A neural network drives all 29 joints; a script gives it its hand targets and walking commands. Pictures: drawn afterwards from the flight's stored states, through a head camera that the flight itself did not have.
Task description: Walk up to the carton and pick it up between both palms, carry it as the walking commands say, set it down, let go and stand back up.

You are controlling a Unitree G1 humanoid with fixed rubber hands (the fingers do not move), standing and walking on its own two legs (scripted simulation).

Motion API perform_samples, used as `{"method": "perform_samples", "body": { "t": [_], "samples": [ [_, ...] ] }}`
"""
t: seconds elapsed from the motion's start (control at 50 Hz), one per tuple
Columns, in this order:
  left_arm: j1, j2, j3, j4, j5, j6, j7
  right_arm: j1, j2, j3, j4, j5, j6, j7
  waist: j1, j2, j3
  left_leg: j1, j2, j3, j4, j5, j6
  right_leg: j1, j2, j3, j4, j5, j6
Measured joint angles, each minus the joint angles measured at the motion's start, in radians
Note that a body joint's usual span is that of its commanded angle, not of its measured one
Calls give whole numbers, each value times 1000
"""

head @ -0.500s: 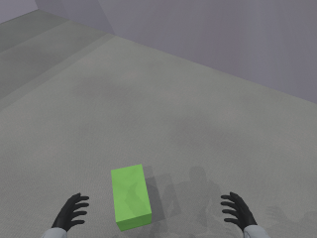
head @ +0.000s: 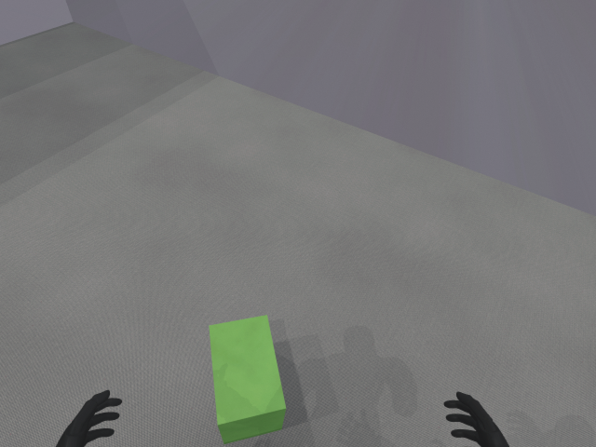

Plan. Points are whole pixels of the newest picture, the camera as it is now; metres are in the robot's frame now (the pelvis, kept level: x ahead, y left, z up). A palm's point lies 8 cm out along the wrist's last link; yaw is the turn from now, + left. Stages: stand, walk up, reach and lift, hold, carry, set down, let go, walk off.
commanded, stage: stand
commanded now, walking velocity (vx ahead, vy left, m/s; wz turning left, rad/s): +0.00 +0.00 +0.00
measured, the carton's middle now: (246, 378) +0.42 +0.09 -0.65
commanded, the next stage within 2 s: none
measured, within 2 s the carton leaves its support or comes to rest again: neither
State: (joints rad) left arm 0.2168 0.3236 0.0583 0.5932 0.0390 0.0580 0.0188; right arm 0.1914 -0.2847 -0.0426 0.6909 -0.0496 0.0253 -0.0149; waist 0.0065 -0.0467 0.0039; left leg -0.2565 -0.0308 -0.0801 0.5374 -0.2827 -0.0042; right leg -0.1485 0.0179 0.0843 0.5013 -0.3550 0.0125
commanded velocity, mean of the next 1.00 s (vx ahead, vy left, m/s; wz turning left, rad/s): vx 0.00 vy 0.00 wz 0.00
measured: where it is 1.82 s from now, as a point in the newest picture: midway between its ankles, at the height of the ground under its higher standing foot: outside the picture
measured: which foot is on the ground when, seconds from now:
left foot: down 0.00-1.00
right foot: down 0.00-1.00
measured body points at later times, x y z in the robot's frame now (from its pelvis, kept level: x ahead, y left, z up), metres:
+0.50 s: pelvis +0.01 +0.01 +0.00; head +0.01 +0.03 +0.45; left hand +0.14 +0.30 -0.11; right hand +0.12 -0.29 -0.09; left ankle +0.00 +0.12 -0.73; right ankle -0.05 -0.13 -0.73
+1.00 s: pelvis -0.01 +0.01 +0.01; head -0.01 +0.02 +0.46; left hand +0.09 +0.31 -0.11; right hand +0.09 -0.30 -0.10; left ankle +0.00 +0.12 -0.73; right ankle -0.05 -0.13 -0.73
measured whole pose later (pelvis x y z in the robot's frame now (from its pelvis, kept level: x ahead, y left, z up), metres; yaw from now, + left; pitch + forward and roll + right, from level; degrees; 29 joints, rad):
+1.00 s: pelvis -0.01 +0.01 +0.01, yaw -1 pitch -2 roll +0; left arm 0.19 0.38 0.01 0.92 0.03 0.00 0.03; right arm 0.13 -0.36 -0.02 0.99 -0.02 0.00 -0.01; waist 0.00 -0.03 0.03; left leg -0.18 -0.03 -0.06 0.43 -0.22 0.01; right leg -0.07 0.01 0.11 0.38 -0.28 0.02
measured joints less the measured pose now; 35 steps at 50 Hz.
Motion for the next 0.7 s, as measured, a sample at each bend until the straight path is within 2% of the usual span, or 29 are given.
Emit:
{"method": "perform_samples", "body": {
  "t": [0.22,0.7],
  "samples": [
    [-1,31,-13,125,-3,-42,5,-20,-38,-8,100,7,-13,-7,-12,-9,12,23,3,20,-16,-3,10,25,-2,21,-35,13,9],
    [-21,48,-42,259,-7,-58,11,-54,-54,16,236,22,-23,-6,-9,6,16,70,2,26,-74,34,14,70,-7,27,-91,50,12]
  ]
}}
